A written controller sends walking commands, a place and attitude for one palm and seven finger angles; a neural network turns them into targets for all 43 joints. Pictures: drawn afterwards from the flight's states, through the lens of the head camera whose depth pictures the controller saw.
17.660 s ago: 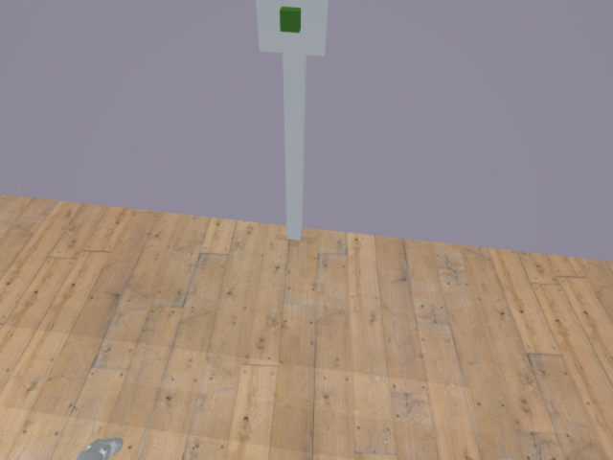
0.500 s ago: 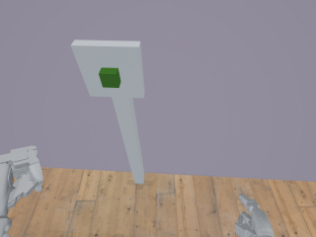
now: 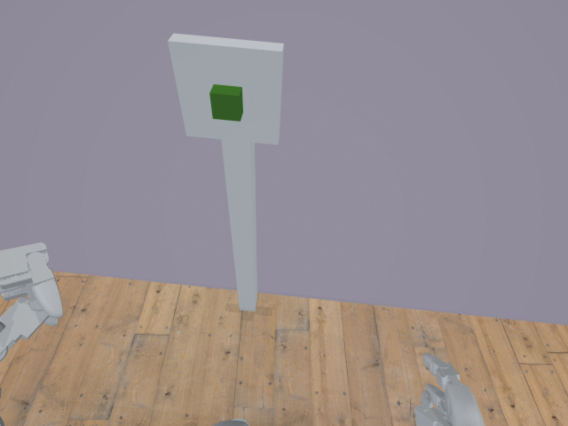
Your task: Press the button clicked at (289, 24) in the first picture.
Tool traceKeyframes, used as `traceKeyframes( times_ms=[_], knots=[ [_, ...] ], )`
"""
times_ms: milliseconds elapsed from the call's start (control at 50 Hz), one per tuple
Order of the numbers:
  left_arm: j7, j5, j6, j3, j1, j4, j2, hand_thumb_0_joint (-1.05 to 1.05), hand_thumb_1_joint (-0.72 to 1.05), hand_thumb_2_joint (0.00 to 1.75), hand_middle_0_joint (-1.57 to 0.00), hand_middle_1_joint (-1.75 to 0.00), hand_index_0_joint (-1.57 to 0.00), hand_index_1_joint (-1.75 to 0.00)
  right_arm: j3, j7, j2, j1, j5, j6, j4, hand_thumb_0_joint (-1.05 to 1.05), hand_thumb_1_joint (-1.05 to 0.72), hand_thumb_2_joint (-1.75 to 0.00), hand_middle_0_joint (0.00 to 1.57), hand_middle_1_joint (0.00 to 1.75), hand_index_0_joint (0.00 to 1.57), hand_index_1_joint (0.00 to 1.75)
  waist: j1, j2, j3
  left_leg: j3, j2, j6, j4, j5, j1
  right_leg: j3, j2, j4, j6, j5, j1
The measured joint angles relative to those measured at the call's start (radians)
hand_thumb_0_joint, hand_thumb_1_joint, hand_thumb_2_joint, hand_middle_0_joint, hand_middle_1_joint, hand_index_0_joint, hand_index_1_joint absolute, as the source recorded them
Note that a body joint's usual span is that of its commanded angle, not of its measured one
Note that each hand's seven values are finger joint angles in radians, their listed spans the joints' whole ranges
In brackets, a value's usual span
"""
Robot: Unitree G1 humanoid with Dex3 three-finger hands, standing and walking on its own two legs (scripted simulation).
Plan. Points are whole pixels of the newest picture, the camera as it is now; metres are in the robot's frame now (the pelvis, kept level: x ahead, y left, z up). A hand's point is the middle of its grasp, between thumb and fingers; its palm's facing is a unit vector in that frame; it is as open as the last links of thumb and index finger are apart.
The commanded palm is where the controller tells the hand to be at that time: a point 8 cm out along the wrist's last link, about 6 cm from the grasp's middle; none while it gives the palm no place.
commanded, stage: step back with the hand held close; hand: left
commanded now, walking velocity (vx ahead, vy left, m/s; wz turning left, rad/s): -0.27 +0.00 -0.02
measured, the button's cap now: (227, 102) +0.59 +0.15 +0.15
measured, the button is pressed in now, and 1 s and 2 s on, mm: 0 0 0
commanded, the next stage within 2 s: stop stepping back and stand still in 0.40 s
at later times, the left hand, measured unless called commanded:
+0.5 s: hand (33, 393) +0.12 +0.21 +0.18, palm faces +0.26 -0.87 -0.41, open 3.1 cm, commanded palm +0.06 +0.27 +0.19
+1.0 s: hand out of the picture +0.06 +0.25 +0.18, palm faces +0.33 -0.86 -0.38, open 3.1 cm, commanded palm -0.02 +0.29 +0.19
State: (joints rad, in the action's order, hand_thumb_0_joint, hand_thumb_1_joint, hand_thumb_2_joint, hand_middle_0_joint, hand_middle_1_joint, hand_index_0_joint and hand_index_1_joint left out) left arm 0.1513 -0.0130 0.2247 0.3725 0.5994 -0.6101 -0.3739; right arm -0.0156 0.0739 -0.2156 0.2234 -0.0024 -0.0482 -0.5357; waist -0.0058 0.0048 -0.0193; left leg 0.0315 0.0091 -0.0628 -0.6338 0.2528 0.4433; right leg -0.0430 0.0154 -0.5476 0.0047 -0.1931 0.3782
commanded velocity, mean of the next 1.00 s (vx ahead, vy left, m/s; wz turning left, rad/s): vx -0.11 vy -0.01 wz -0.01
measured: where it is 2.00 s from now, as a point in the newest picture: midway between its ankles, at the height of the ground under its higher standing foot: outside the picture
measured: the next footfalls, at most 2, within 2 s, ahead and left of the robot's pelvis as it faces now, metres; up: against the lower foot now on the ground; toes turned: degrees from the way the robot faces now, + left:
right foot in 0.44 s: -0.14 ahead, -0.09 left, +0.00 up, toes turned -6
left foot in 0.86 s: -0.06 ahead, +0.11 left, +0.00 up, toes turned -2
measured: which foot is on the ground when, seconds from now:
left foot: down 0.00-0.68, up 0.70-0.84, down 0.86-1.00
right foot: down 0.00-0.14, up 0.16-0.42, down 0.44-1.00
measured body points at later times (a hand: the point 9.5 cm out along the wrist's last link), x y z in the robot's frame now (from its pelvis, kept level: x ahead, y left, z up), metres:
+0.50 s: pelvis -0.09 +0.00 +0.00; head -0.06 +0.02 +0.45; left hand +0.10 +0.26 +0.20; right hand +0.09 -0.22 -0.08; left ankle +0.09 +0.07 -0.72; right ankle -0.21 -0.12 -0.73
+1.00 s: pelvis -0.16 +0.01 +0.01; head -0.15 +0.04 +0.46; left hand +0.04 +0.29 +0.20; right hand -0.02 -0.23 -0.06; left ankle -0.10 +0.11 -0.73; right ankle -0.20 -0.11 -0.70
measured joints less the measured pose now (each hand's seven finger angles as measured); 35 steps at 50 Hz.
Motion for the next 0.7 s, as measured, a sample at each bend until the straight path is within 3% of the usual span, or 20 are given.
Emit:
traceKeyframes(
  times_ms=[80, 140, 200, 240, 280, 380, 440, 480, 520, 560, 620, 660, 700],
  knots=[
    [0.016, -0.006, 0.023, 0.005, -0.004, -0.027, -0.006, 0.02, 0.89, 0.90, -1.31, -1.50, -1.30, -1.50, -0.001, -0.003, -0.005, 0.003, -0.005, -0.008, -0.024, 0.01, -0.90, -0.90, 0.20, 0.30, 0.21, 0.30, 0.004, -0.010, -0.008, -0.003, 0.004, 0.006, -0.018, -0.013, 0.019, 0.003, -0.001, 0.001, -0.007, 0.048, 0.012],
    [0.019, -0.001, 0.033, 0.006, -0.013, -0.019, -0.008, 0.02, 0.89, 0.90, -1.31, -1.50, -1.30, -1.50, 0.002, 0.001, -0.009, 0.002, -0.006, -0.009, -0.035, 0.01, -0.90, -0.90, 0.20, 0.30, 0.21, 0.30, 0.013, -0.001, -0.010, -0.003, -0.004, -0.012, -0.017, -0.045, 0.029, 0.009, 0.012, -0.031, -0.013, -0.034, 0.031],
    [0.011, 0.009, 0.030, 0.021, -0.039, 0.002, -0.026, 0.02, 0.89, 0.90, -1.31, -1.50, -1.31, -1.50, 0.013, 0.007, 0.001, 0.007, -0.013, -0.023, -0.038, 0.01, -0.90, -0.90, 0.20, 0.30, 0.21, 0.30, 0.032, 0.023, -0.016, -0.023, -0.016, -0.026, 0.020, -0.131, 0.036, 0.037, 0.053, -0.234, -0.015, -0.143, 0.062],
    [0.008, 0.006, 0.034, 0.037, -0.040, 0.004, -0.041, 0.02, 0.89, 0.90, -1.31, -1.50, -1.31, -1.50, 0.016, -0.001, 0.019, 0.011, -0.017, -0.033, -0.051, 0.01, -0.90, -0.90, 0.20, 0.30, 0.21, 0.30, 0.031, 0.023, -0.002, -0.031, -0.019, -0.023, 0.057, -0.155, 0.040, 0.052, 0.071, -0.350, -0.012, -0.205, 0.049],
    [0.009, -0.005, 0.041, 0.054, -0.017, -0.005, -0.049, 0.02, 0.89, 0.90, -1.31, -1.50, -1.30, -1.50, 0.013, -0.012, 0.036, 0.012, -0.020, -0.042, -0.060, 0.01, -0.90, -0.90, 0.20, 0.30, 0.21, 0.30, 0.024, 0.017, 0.023, -0.029, -0.028, -0.018, 0.105, -0.184, 0.048, 0.049, 0.073, -0.369, -0.008, -0.249, 0.001],
    [0.003, -0.039, 0.038, 0.038, 0.030, -0.034, -0.041, 0.02, 0.89, 0.90, -1.31, -1.50, -1.30, -1.50, -0.005, -0.035, 0.064, -0.018, -0.028, -0.069, -0.074, 0.01, -0.90, -0.90, 0.20, 0.30, 0.21, 0.30, 0.003, -0.008, 0.072, -0.006, -0.044, 0.005, 0.243, -0.292, 0.078, 0.015, 0.054, -0.082, 0.014, -0.320, -0.193],
    [-0.006, -0.047, 0.049, 0.024, 0.016, -0.049, -0.052, 0.02, 0.89, 0.90, -1.31, -1.50, -1.30, -1.50, -0.015, -0.043, 0.067, -0.069, -0.030, -0.073, -0.069, 0.01, -0.90, -0.90, 0.20, 0.30, 0.21, 0.30, -0.022, -0.039, 0.056, 0.033, -0.044, 0.028, 0.260, -0.336, 0.122, 0.026, 0.026, 0.159, 0.026, -0.197, -0.282],
    [-0.016, -0.045, 0.058, -0.007, -0.006, -0.042, -0.043, 0.02, 0.89, 0.90, -1.31, -1.50, -1.30, -1.50, -0.016, -0.037, 0.055, -0.103, -0.029, -0.058, -0.096, 0.01, -0.90, -0.90, 0.20, 0.30, 0.21, 0.30, -0.026, -0.006, 0.022, 0.005, -0.062, 0.045, 0.185, -0.240, 0.144, 0.029, 0.051, 0.144, 0.004, -0.170, -0.278],
    [-0.024, -0.045, 0.060, -0.016, -0.005, -0.048, -0.058, 0.02, 0.89, 0.90, -1.31, -1.50, -1.30, -1.50, -0.019, -0.026, 0.053, -0.093, -0.021, -0.048, -0.114, 0.01, -0.90, -0.90, 0.20, 0.30, 0.21, 0.30, -0.021, -0.010, 0.019, -0.015, -0.049, 0.061, 0.128, -0.161, 0.128, 0.035, 0.050, 0.114, -0.001, -0.194, -0.285],
    [-0.031, -0.048, 0.052, 0.002, 0.013, -0.066, -0.076, 0.02, 0.89, 0.90, -1.31, -1.50, -1.31, -1.50, -0.020, -0.016, 0.045, -0.063, -0.015, -0.039, -0.105, 0.01, -0.90, -0.90, 0.20, 0.30, 0.21, 0.30, -0.008, -0.009, 0.033, -0.025, -0.044, 0.045, 0.153, -0.293, 0.086, 0.040, 0.052, 0.066, -0.004, -0.226, -0.288],
    [-0.037, -0.058, 0.034, 0.028, -0.005, -0.036, -0.100, 0.02, 0.89, 0.90, -1.31, -1.49, -1.31, -1.50, -0.006, -0.005, 0.037, -0.039, -0.001, -0.031, -0.092, 0.01, -0.90, -0.90, 0.20, 0.30, 0.21, 0.30, 0.023, -0.021, 0.037, -0.023, -0.022, 0.015, 0.156, -0.290, 0.057, 0.035, 0.034, -0.004, -0.003, -0.263, -0.285],
    [-0.037, -0.062, 0.014, 0.035, -0.014, 0.008, -0.093, 0.01, 0.89, 0.90, -1.31, -1.49, -1.31, -1.50, 0.000, 0.001, 0.026, -0.024, -0.001, -0.026, -0.077, 0.01, -0.90, -0.90, 0.20, 0.30, 0.21, 0.30, 0.049, -0.006, 0.047, -0.039, -0.014, 0.027, 0.185, -0.283, 0.047, 0.021, 0.036, 0.006, 0.008, -0.263, -0.290],
    [-0.034, -0.061, -0.009, 0.041, -0.004, 0.038, -0.085, 0.01, 0.89, 0.90, -1.31, -1.49, -1.30, -1.50, 0.006, 0.004, 0.016, -0.004, 0.001, -0.020, -0.064, 0.01, -0.90, -0.90, 0.20, 0.30, 0.21, 0.30, 0.064, 0.006, 0.057, -0.057, -0.005, 0.056, 0.164, -0.171, 0.065, 0.003, 0.034, 0.037, 0.021, -0.254, -0.294]
  ],
)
